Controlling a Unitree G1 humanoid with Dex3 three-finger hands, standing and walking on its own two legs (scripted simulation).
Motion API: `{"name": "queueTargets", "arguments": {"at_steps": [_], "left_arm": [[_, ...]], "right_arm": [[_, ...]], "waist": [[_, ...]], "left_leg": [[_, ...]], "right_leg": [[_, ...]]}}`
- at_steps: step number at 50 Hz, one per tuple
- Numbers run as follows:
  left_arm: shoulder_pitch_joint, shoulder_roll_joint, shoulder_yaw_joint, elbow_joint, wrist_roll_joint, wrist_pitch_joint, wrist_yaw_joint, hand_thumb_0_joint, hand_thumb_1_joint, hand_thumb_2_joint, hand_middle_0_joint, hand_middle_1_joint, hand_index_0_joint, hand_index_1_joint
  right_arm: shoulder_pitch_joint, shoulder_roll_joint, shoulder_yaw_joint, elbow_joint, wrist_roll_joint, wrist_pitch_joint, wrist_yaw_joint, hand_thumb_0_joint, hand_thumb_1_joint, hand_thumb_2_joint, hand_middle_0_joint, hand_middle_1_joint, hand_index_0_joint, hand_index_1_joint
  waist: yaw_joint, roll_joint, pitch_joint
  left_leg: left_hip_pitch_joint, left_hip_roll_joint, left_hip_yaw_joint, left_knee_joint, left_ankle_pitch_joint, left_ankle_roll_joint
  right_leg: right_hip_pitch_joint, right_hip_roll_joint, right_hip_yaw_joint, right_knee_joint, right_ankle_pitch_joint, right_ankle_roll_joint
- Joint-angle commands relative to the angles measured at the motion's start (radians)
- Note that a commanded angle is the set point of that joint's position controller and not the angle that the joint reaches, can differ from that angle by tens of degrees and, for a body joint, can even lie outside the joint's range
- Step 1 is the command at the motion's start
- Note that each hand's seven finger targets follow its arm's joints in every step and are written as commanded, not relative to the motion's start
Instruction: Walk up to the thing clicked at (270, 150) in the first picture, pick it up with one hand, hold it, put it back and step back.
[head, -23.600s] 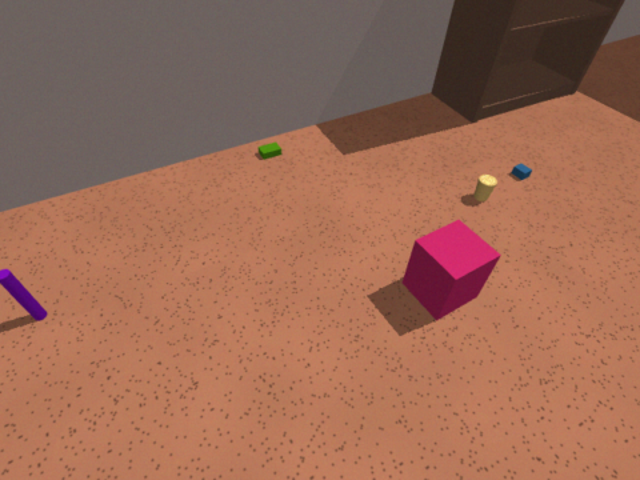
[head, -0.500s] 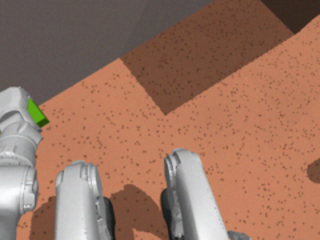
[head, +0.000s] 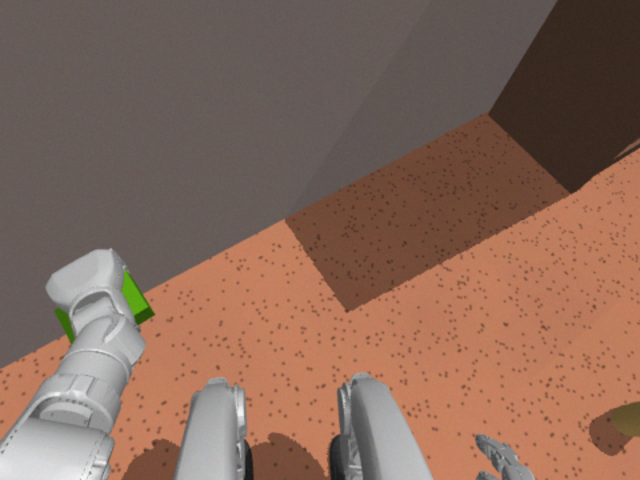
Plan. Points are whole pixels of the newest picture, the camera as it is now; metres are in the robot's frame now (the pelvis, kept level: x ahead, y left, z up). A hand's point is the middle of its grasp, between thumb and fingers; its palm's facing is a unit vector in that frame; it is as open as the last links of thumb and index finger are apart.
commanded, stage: lift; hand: left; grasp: from above
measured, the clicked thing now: (106, 312) +0.38 +0.28 -0.13
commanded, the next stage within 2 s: hold in 0.70 s
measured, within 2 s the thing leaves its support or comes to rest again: neither
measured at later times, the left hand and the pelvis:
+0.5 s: hand (75, 250) +0.38 +0.24 +0.05, palm faces -0.38 -0.28 -0.88, open 9.7 cm; pelvis +0.06 +0.00 +0.15, yaw +2 degrees
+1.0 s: hand (37, 222) +0.38 +0.24 +0.11, palm faces -0.36 -0.26 -0.89, open 9.7 cm; pelvis +0.08 +0.00 +0.19, yaw +2 degrees
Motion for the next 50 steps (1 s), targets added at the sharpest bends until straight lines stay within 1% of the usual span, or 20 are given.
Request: {"name": "queueTargets", "arguments": {"at_steps": [1,6,9,10,13,17,19,21,22,25,28,33,34,35,38,39,40,44,47,50], "left_arm": [[-0.317,0.165,-0.016,-0.194,0.019,0.020,0.038,0.000,0.608,0.614,-1.020,-0.560,-1.013,-0.565],[-0.273,0.129,-0.035,-0.165,0.006,0.027,0.038,0.000,0.546,0.615,-0.966,-0.583,-0.962,-0.586],[-0.286,0.152,-0.023,-0.174,0.008,0.024,0.045,0.000,0.565,0.592,-0.974,-0.571,-0.972,-0.571],[-0.258,0.122,-0.037,-0.157,0.011,0.026,0.046,0.000,0.580,0.587,-0.983,-0.574,-0.984,-0.571],[-0.243,0.126,-0.036,-0.141,0.016,0.027,0.052,0.000,0.636,0.548,-1.019,-0.556,-1.027,-0.546],[-0.239,0.124,-0.034,-0.155,0.006,0.017,0.048,0.000,0.637,0.617,-1.017,-0.595,-1.021,-0.590],[-0.197,0.106,-0.042,-0.130,0.004,0.017,0.042,0.000,0.633,0.580,-1.010,-0.582,-1.018,-0.573],[-0.196,0.148,-0.025,-0.158,0.016,0.011,0.044,0.000,0.619,0.587,-1.004,-0.572,-1.007,-0.568],[-0.189,0.114,-0.037,-0.148,0.010,0.008,0.043,0.000,0.623,0.577,-1.002,-0.565,-1.006,-0.559],[-0.199,0.108,-0.036,-0.171,0.009,0.001,0.045,0.000,0.578,0.572,-0.960,-0.574,-0.966,-0.566],[-0.168,0.087,-0.045,-0.150,0.010,0.001,0.043,0.000,0.536,0.571,-0.927,-0.571,-0.931,-0.565],[-0.184,0.123,-0.032,-0.185,0.026,-0.010,0.044,0.000,0.519,0.598,-0.920,-0.576,-0.918,-0.576],[-0.155,0.081,-0.053,-0.157,0.023,-0.006,0.042,0.000,0.526,0.598,-0.928,-0.568,-0.925,-0.568],[-0.201,0.095,-0.050,-0.196,0.023,-0.010,0.044,0.000,0.523,0.629,-0.924,-0.585,-0.920,-0.587],[-0.175,0.081,-0.055,-0.163,0.031,-0.003,0.043,0.000,0.488,0.616,-0.895,-0.590,-0.894,-0.589],[-0.200,0.109,-0.041,-0.202,0.034,-0.005,0.047,0.000,0.493,0.615,-0.890,-0.603,-0.892,-0.598],[-0.158,0.084,-0.050,-0.152,0.035,0.002,0.046,0.000,0.485,0.624,-0.886,-0.614,-0.888,-0.609],[-0.188,0.054,-0.079,-0.141,0.051,0.006,0.032,0.000,0.482,0.583,-0.903,-0.564,-0.896,-0.569],[-0.199,0.073,-0.067,-0.171,0.042,0.001,0.027,0.000,0.492,0.584,-0.903,-0.573,-0.899,-0.575],[-0.192,0.058,-0.077,-0.175,0.041,0.008,0.021,0.000,0.442,0.558,-0.866,-0.561,-0.862,-0.563]], "right_arm": [[0.074,-0.155,-0.049,-0.054,0.016,-0.029,-0.039,0.000,-0.894,-0.899,0.200,0.300,0.200,0.300],[0.097,-0.143,-0.046,-0.040,0.022,-0.037,-0.055,0.000,-0.890,-0.899,0.200,0.300,0.200,0.300],[0.105,-0.145,-0.048,-0.033,0.021,-0.040,-0.061,0.000,-0.888,-0.898,0.201,0.300,0.200,0.300],[0.104,-0.138,-0.045,-0.032,0.022,-0.040,-0.062,0.000,-0.889,-0.898,0.201,0.300,0.200,0.300],[0.114,-0.137,-0.040,-0.033,0.019,-0.044,-0.064,0.000,-0.887,-0.897,0.201,0.300,0.200,0.300],[0.135,-0.136,-0.041,-0.038,0.014,-0.045,-0.062,0.000,-0.885,-0.897,0.201,0.300,0.200,0.300],[0.144,-0.136,-0.041,-0.039,0.012,-0.044,-0.059,0.000,-0.885,-0.897,0.201,0.300,0.200,0.300],[0.153,-0.142,-0.043,-0.043,0.011,-0.040,-0.057,0.000,-0.885,-0.896,0.201,0.300,0.200,0.300],[0.158,-0.138,-0.043,-0.045,0.010,-0.041,-0.054,0.000,-0.881,-0.895,0.201,0.300,0.200,0.300],[0.168,-0.138,-0.048,-0.044,0.008,-0.039,-0.048,0.000,-0.880,-0.894,0.201,0.300,0.200,0.300],[0.167,-0.139,-0.050,-0.051,0.009,-0.031,-0.041,0.000,-0.879,-0.893,0.201,0.300,0.200,0.300],[0.160,-0.145,-0.056,-0.056,0.008,-0.028,-0.029,0.000,-0.878,-0.892,0.201,0.300,0.200,0.300],[0.153,-0.140,-0.053,-0.058,0.009,-0.026,-0.026,0.000,-0.877,-0.892,0.201,0.300,0.200,0.300],[0.152,-0.145,-0.056,-0.063,0.011,-0.027,-0.024,0.000,-0.876,-0.892,0.201,0.300,0.200,0.300],[0.148,-0.146,-0.057,-0.058,0.010,-0.026,-0.015,0.000,-0.877,-0.892,0.201,0.300,0.200,0.300],[0.144,-0.150,-0.061,-0.066,0.009,-0.026,-0.012,0.000,-0.877,-0.892,0.201,0.300,0.200,0.300],[0.138,-0.147,-0.059,-0.063,0.009,-0.024,-0.010,0.000,-0.879,-0.893,0.201,0.300,0.200,0.300],[0.123,-0.152,-0.062,-0.069,0.010,-0.024,0.002,0.000,-0.884,-0.894,0.201,0.300,0.200,0.300],[0.111,-0.156,-0.063,-0.088,0.011,-0.024,0.010,0.000,-0.883,-0.894,0.201,0.300,0.200,0.300],[0.092,-0.154,-0.059,-0.098,0.014,-0.025,0.016,0.000,-0.884,-0.895,0.200,0.300,0.200,0.300]], "waist": [[-0.012,0.093,-0.416],[-0.007,0.048,-0.340],[0.008,0.078,-0.330],[0.007,0.077,-0.309],[0.007,0.047,-0.274],[0.016,0.046,-0.271],[0.015,0.026,-0.259],[0.025,0.014,-0.283],[0.018,0.005,-0.268],[0.025,0.009,-0.267],[0.022,-0.003,-0.238],[0.041,0.012,-0.219],[0.034,-0.009,-0.203],[0.033,0.000,-0.212],[0.034,-0.014,-0.185],[0.049,0.009,-0.206],[0.043,-0.022,-0.184],[0.034,-0.026,-0.135],[0.058,-0.013,-0.134],[0.059,-0.014,-0.114]], "left_leg": [[0.523,-0.038,0.009,-0.358,0.074,0.015],[0.628,-0.043,0.021,-0.471,0.155,0.019],[0.718,-0.043,0.015,-0.545,0.190,0.010],[0.744,-0.044,0.018,-0.564,0.207,0.010],[0.787,-0.049,0.023,-0.621,0.259,0.012],[0.878,-0.055,0.032,-0.685,0.352,0.013],[0.918,-0.055,0.031,-0.708,0.408,0.017],[0.957,-0.059,0.039,-0.729,0.461,0.021],[0.962,-0.060,0.038,-0.742,0.470,0.020],[1.010,-0.064,0.046,-0.773,0.517,0.024],[1.058,-0.065,0.049,-0.817,0.530,0.024],[1.106,-0.072,0.055,-0.879,0.546,0.020],[1.114,-0.072,0.056,-0.888,0.548,0.022],[1.131,-0.074,0.060,-0.898,0.548,0.021],[1.148,-0.074,0.063,-0.926,0.561,0.020],[1.175,-0.075,0.063,-0.935,0.576,0.016],[1.176,-0.073,0.060,-0.942,0.583,0.019],[1.200,-0.074,0.061,-0.976,0.580,0.017],[1.214,-0.078,0.063,-1.010,0.534,0.010],[1.231,-0.078,0.061,-1.038,0.520,0.005]], "right_leg": [[0.349,0.045,0.011,-0.366,0.104,-0.018],[0.502,0.044,0.018,-0.493,0.183,-0.012],[0.569,0.038,0.021,-0.545,0.208,-0.015],[0.586,0.041,0.022,-0.568,0.221,-0.016],[0.666,0.038,0.023,-0.628,0.276,-0.011],[0.775,0.032,0.032,-0.699,0.367,-0.005],[0.813,0.031,0.034,-0.726,0.425,0.000],[0.884,0.026,0.042,-0.755,0.495,0.006],[0.896,0.024,0.042,-0.766,0.509,0.008],[0.946,0.019,0.048,-0.807,0.561,0.012],[0.980,0.017,0.051,-0.854,0.578,0.015],[1.043,0.015,0.052,-0.903,0.591,0.015],[1.055,0.013,0.053,-0.916,0.601,0.019],[1.068,0.013,0.054,-0.926,0.604,0.020],[1.088,0.014,0.052,-0.946,0.615,0.020],[1.104,0.013,0.050,-0.951,0.615,0.016],[1.104,0.015,0.050,-0.958,0.629,0.019],[1.094,0.017,0.043,-0.985,0.608,0.017],[1.125,0.013,0.045,-1.004,0.556,0.010],[1.139,0.014,0.044,-1.018,0.536,0.008]]}}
